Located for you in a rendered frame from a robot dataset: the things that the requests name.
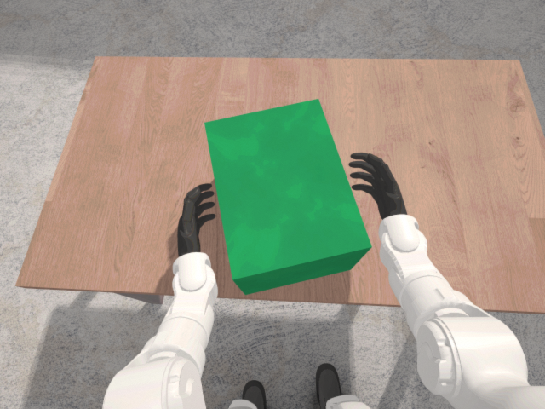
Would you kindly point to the right robot forearm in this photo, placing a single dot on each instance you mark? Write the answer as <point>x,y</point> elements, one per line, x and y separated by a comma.
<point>422,291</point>

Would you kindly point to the robot left hand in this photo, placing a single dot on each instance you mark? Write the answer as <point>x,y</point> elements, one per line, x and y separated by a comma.
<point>189,223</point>

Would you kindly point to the robot right hand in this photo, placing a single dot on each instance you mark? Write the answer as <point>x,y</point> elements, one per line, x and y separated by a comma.
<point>384,190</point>

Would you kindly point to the carton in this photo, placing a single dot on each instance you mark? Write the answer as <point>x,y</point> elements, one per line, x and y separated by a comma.
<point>287,209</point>

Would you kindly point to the robot right foot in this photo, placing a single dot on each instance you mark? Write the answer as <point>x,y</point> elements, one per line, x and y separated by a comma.
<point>327,384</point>

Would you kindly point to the left robot upper arm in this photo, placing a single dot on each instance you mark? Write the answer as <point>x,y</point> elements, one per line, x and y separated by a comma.
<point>172,383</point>

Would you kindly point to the right robot upper arm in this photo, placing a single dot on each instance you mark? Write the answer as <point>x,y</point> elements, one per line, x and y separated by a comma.
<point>475,363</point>

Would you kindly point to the robot left foot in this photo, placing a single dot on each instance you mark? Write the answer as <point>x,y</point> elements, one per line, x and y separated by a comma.
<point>255,393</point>

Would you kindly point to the left robot forearm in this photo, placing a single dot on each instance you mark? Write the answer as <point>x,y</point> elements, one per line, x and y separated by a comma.
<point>186,327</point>

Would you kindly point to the robot foot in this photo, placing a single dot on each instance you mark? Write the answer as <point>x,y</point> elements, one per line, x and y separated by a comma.
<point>255,393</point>
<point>327,384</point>

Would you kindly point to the table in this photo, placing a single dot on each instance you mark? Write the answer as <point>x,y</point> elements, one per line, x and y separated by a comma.
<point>461,138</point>

